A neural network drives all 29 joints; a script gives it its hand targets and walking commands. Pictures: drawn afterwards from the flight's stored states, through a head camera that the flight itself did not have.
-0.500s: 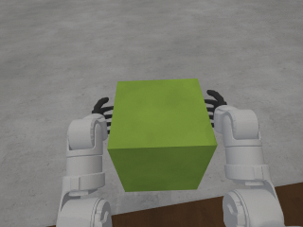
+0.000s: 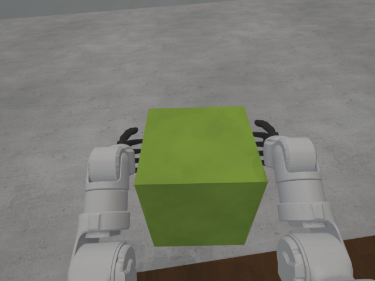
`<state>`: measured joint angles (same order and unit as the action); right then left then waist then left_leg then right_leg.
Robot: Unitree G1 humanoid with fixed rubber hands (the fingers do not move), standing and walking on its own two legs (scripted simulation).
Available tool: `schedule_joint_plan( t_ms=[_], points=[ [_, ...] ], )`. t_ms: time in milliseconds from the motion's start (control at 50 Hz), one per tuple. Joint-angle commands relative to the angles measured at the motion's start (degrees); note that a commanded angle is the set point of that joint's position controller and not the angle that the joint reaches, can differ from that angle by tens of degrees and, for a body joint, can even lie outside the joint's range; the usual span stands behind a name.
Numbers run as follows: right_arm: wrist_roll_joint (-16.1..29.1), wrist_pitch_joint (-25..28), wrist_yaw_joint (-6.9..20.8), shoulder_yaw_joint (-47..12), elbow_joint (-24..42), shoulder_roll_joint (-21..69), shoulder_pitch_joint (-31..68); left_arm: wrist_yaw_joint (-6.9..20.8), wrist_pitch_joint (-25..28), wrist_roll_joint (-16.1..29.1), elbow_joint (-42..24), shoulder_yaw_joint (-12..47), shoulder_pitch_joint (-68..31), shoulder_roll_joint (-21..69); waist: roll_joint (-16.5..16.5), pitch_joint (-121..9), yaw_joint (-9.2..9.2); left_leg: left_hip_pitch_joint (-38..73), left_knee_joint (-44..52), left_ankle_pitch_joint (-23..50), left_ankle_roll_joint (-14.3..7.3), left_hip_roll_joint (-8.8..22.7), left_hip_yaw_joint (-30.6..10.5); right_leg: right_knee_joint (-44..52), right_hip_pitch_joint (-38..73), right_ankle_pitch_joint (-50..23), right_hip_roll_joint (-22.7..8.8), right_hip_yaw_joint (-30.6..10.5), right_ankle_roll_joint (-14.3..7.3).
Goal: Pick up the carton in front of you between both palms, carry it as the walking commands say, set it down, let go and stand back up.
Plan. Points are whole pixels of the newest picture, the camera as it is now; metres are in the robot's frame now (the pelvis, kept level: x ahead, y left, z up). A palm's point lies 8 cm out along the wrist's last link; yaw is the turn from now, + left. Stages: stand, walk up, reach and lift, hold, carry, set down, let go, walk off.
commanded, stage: carry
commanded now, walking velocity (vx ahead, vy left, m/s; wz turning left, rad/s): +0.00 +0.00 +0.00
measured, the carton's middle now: (197, 178) +0.34 +0.00 +0.05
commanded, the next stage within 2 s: none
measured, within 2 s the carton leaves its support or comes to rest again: neither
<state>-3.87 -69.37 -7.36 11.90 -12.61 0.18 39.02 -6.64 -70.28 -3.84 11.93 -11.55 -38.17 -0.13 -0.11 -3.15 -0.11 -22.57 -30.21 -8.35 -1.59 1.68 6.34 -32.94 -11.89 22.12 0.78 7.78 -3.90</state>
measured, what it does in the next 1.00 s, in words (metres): walks ahead: left foot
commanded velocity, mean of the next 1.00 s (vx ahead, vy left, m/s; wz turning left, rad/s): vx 0.38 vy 0.00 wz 0.00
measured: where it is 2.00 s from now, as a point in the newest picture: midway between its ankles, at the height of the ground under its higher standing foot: (182, 207)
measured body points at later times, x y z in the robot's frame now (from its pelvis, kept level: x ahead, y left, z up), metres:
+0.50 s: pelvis +0.02 +0.00 +0.00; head +0.01 +0.01 +0.45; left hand +0.37 +0.16 +0.11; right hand +0.39 -0.14 +0.12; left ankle +0.06 +0.11 -0.70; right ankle -0.05 -0.07 -0.73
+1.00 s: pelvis +0.20 +0.05 +0.01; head +0.23 +0.05 +0.45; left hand +0.57 +0.20 +0.12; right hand +0.57 -0.11 +0.12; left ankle +0.12 +0.11 -0.73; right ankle +0.30 -0.07 -0.70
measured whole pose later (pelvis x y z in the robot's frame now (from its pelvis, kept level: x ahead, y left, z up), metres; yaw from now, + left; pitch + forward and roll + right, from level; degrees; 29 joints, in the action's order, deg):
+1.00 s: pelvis +0.20 +0.05 +0.01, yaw +2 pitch +5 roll -1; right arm -2.6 -67.9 -8.1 13.1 -5.3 1.3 38.4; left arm -7.8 -70.0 -4.0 3.7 -12.6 -38.0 1.1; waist -0.2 -1.8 -3.0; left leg -11.9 -27.0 -20.4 -4.8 -3.1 3.5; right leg -41.8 -35.6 12.4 -0.5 2.0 -2.4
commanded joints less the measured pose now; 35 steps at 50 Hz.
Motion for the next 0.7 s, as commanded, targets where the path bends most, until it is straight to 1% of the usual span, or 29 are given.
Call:
schedule_joint_plan(
  t_ms=[0, 240, 260, 280, 300, 320, 340, 360, 380, 400, 420, 440, 460, 480, 540, 560, 580, 600, 620, 640, 660, 680],
  points=[
    [24.5, 1.0, 14.0, -33.0, 5.4, 64.8, 40.7, 13.7, 2.0, 24.2, -7.0, 32.3, -43.4, 63.4, 0.0, -20.6, -0.09, 12.1, 2.0, 9.2, -3.1, 6.0, -6.9, 6.1, 0.9, -14.1, -8.2, -7.3, 0.5],
    [25.0, 0.9, 13.9, -33.2, 5.8, 65.2, 41.1, 13.3, 1.8, 24.2, -7.7, 32.1, -43.4, 63.1, -0.2, -21.5, -0.06, 11.5, 1.6, 10.2, -2.9, 5.8, -6.5, 5.1, 0.7, -16.5, -8.5, -7.3, 0.5],
    [25.0, 0.9, 13.9, -33.2, 5.8, 65.3, 41.1, 13.3, 1.8, 24.2, -7.7, 32.2, -43.6, 63.1, -0.5, -22.0, 0.11, 11.4, 1.9, 6.6, -3.1, 5.4, -6.1, 5.8, 0.7, -12.9, -8.4, -7.3, 0.2],
    [25.1, 0.9, 13.9, -33.3, 6.0, 65.4, 41.6, 13.3, 1.8, 24.3, -7.8, 32.3, -43.7, 63.1, -1.2, -21.5, 0.48, 10.2, 1.3, 0.9, -3.2, 4.6, -5.4, 7.2, 0.6, -7.3, -8.7, -8.2, -0.4],
    [25.2, 0.9, 13.9, -33.4, 6.1, 65.5, 42.1, 13.4, 1.8, 24.3, -7.9, 32.3, -43.7, 62.9, -2.9, -20.1, 1.08, 7.2, -0.6, -6.3, -3.2, 2.8, -3.8, 9.8, 1.2, 0.6, -9.6, -10.4, -2.1],
    [25.2, 0.8, 14.0, -33.4, 5.9, 65.5, 42.1, 13.3, 1.8, 24.3, -8.0, 32.3, -43.9, 62.8, -5.4, -17.6, 1.67, 2.0, -4.4, -12.2, -2.8, 0.6, -1.5, 13.4, 2.0, 8.6, -11.7, -14.9, -4.5],
    [25.2, 0.8, 14.0, -33.4, 5.9, 65.2, 42.7, 13.4, 1.8, 24.4, -8.2, 32.2, -44.3, 62.6, -7.2, -14.4, 2.5, -4.8, -9.0, -15.0, -2.3, -1.2, 0.4, 17.0, 3.6, 13.4, -14.6, -20.2, -6.7],
    [25.1, 0.8, 14.0, -33.3, 6.0, 65.0, 43.2, 13.4, 1.8, 24.5, -8.3, 32.1, -44.8, 62.7, -7.8, -12.3, 3.61, -11.2, -14.4, -16.1, -2.2, -0.4, -0.4, 18.1, 6.1, 12.8, -17.9, -24.4, -9.1],
    [25.1, 0.7, 14.1, -33.2, 5.6, 65.0, 43.1, 13.4, 1.8, 24.9, -8.7, 32.4, -45.4, 62.7, -6.8, -11.2, 4.03, -16.8, -17.8, -16.2, -2.5, 0.9, -2.6, 18.0, 9.1, 9.1, -19.5, -26.3, -10.6],
    [24.9, 0.7, 14.0, -33.0, 5.3, 64.8, 42.5, 13.3, 1.8, 25.4, -9.2, 33.0, -46.2, 63.0, -5.6, -11.4, 4.21, -20.8, -19.6, -15.7, -2.6, 1.2, -3.5, 16.7, 12.8, 2.4, -19.9, -26.3, -11.3],
    [24.7, 0.6, 13.9, -32.7, 5.0, 64.4, 41.7, 13.3, 1.9, 26.0, -9.5, 33.7, -46.6, 63.3, -4.9, -12.8, 4.35, -22.8, -20.7, -15.1, -2.6, 1.1, -3.4, 14.4, 16.7, -7.2, -19.4, -24.8, -11.3],
    [24.3, 0.6, 13.7, -32.3, 4.7, 63.9, 40.8, 13.2, 2.0, 26.6, -9.8, 34.3, -46.7, 63.7, -4.9, -14.4, 4.45, -23.0, -20.9, -15.0, -2.5, 0.6, -2.7, 11.8, 19.3, -17.3, -18.5, -22.5, -10.9],
    [23.8, 0.6, 13.5, -31.9, 4.3, 63.5, 40.0, 13.2, 2.1, 27.0, -10.0, 34.5, -46.7, 63.9, -5.0, -15.7, 4.77, -22.1, -20.3, -15.1, -2.4, -0.1, -1.9, 10.3, 20.4, -23.0, -17.5, -20.5, -10.3],
    [23.4, 0.5, 13.4, -31.4, 3.9, 63.2, 39.2, 13.2, 2.1, 27.3, -10.0, 34.7, -46.5, 64.1, -5.6, -16.3, 5.03, -20.7, -18.9, -15.0, -2.3, -0.6, -1.3, 9.2, 20.3, -26.3, -16.9, -19.1, -9.6],
    [22.0, 0.3, 13.0, -29.9, 2.9, 62.2, 37.2, 13.5, 2.1, 28.1, -9.5, 34.7, -46.2, 64.8, -7.3, -17.0, 5.01, -13.9, -12.7, -14.5, -2.7, -2.8, 0.6, 6.3, 17.2, -29.5, -15.5, -15.5, -8.2],
    [21.5, 0.3, 13.0, -29.4, 2.5, 61.9, 36.6, 13.6, 2.1, 28.3, -9.1, 34.7, -46.0, 65.1, -7.2, -17.7, 4.28, -8.7, -8.6, -13.3, -3.1, -4.1, 1.6, 3.8, 14.6, -32.2, -14.5, -12.8, -7.2],
    [21.1, 0.3, 12.9, -29.0, 2.1, 61.9, 36.0, 13.7, 2.2, 28.5, -8.5, 34.7, -45.8, 65.5, -6.1, -19.3, 2.22, 1.2, -1.4, -9.3, -3.9, -6.3, 3.8, -1.9, 9.8, -36.8, -12.3, -7.8, -4.9],
    [20.7, 0.4, 12.9, -28.4, 1.4, 61.6, 34.7, 13.8, 2.3, 28.5, -7.7, 34.6, -45.2, 66.0, -3.5, -23.3, -0.94, 16.3, 2.9, -4.0, -5.3, -4.8, 2.0, -10.8, 2.1, -36.1, -10.3, -3.7, -1.7],
    [20.1, 0.5, 13.0, -27.8, 0.4, 61.0, 32.6, 14.0, 2.3, 28.2, -7.0, 34.3, -44.5, 65.7, 3.9, -27.0, -3.29, 28.6, 6.2, -7.5, -8.1, 7.4, -15.4, -23.4, -9.6, -17.2, -7.4, -1.5, 1.7],
    [19.0, 1.0, 13.0, -27.6, 0.1, 60.3, 32.9, 14.2, 2.3, 27.7, -6.1, 34.0, -44.3, 67.0, 19.1, -26.4, -4.38, 39.2, 10.3, 4.3, -15.7, 20.1, -42.4, -35.3, -30.1, 10.4, 3.0, -2.6, 4.0],
    [19.7, 1.2, 13.2, -28.5, 2.1, 60.9, 34.8, 14.1, 2.7, 27.4, -6.9, 34.5, -46.6, 67.2, 13.9, -26.2, -3.6, 39.2, 8.1, 5.6, -18.0, 19.5, -41.3, -42.2, -33.4, 11.5, -0.2, -9.2, 2.4],
    [21.5, 1.6, 13.6, -30.3, 5.3, 62.7, 38.2, 13.9, 2.9, 27.2, -7.4, 34.4, -46.6, 67.4, 8.3, -24.3, -3.46, 36.4, 5.8, 9.7, -17.3, 18.1, -36.8, -44.8, -35.3, 9.7, -1.5, -9.5, 1.6]
  ],
)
